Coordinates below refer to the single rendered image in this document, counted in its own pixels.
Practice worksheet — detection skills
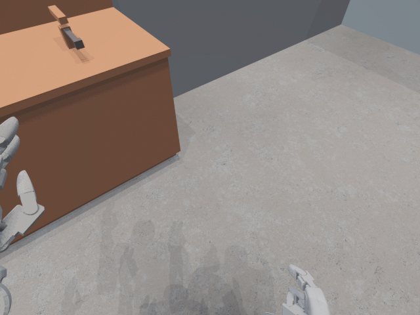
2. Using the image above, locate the robot left hand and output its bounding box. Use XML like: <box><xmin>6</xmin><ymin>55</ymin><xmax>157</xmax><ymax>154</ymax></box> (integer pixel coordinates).
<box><xmin>0</xmin><ymin>117</ymin><xmax>45</xmax><ymax>253</ymax></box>

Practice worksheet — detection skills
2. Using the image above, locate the robot right hand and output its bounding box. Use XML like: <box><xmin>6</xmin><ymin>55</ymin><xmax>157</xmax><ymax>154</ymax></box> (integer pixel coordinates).
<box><xmin>283</xmin><ymin>264</ymin><xmax>331</xmax><ymax>315</ymax></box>

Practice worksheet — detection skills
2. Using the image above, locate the tap lever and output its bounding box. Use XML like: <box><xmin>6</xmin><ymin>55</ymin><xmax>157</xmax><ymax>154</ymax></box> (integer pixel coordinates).
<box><xmin>63</xmin><ymin>28</ymin><xmax>85</xmax><ymax>50</ymax></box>

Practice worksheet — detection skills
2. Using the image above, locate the counter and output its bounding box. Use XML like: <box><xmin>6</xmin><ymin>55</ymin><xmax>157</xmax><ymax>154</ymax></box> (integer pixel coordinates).
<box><xmin>0</xmin><ymin>0</ymin><xmax>180</xmax><ymax>246</ymax></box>

